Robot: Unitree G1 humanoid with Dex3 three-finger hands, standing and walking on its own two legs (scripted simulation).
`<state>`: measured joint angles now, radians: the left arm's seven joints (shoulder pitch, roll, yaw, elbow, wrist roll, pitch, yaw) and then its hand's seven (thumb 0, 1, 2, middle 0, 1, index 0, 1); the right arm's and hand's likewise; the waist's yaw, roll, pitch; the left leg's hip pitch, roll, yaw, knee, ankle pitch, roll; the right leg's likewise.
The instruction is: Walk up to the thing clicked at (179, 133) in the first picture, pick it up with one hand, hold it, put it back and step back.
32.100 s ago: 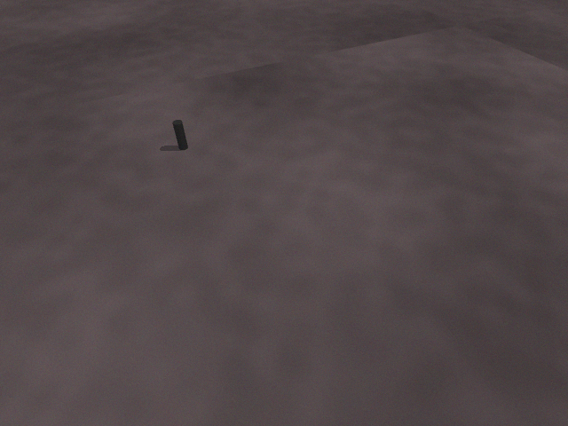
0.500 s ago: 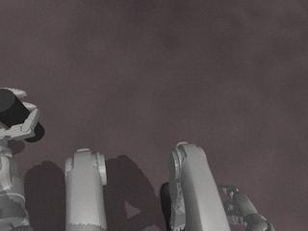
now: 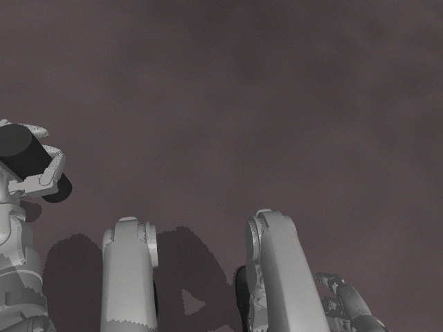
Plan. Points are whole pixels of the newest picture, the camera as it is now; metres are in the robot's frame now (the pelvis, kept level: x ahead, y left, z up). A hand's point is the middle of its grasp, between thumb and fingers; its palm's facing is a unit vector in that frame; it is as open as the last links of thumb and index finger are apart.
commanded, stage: settle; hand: left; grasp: from the side
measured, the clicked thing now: (37, 169) +0.41 +0.29 -0.06
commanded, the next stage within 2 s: lift in 0.02 s
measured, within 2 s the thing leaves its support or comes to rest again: neither
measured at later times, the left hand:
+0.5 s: hand (34, 157) +0.40 +0.27 +0.01, palm faces +0.26 -0.96 -0.06, open 7.3 cm
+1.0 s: hand out of the picture +0.39 +0.25 +0.17, palm faces +0.27 -0.96 -0.06, open 7.3 cm
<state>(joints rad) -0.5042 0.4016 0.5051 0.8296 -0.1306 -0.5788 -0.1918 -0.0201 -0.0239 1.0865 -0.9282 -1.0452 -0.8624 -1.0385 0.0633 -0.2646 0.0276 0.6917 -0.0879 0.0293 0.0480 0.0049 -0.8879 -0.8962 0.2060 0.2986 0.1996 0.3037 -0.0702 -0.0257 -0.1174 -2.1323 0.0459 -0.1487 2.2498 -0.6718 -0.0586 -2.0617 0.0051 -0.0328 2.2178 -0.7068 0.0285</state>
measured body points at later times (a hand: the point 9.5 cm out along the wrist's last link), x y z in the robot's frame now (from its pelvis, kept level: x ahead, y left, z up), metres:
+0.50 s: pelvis +0.00 +0.00 +0.03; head +0.20 +0.04 +0.44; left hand +0.38 +0.32 +0.01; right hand +0.16 -0.26 -0.10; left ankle +0.09 +0.14 -0.34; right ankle +0.09 -0.13 -0.34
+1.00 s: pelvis +0.04 +0.01 +0.17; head +0.20 +0.04 +0.59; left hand +0.37 +0.30 +0.18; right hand +0.22 -0.23 +0.04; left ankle +0.09 +0.14 -0.34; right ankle +0.09 -0.13 -0.34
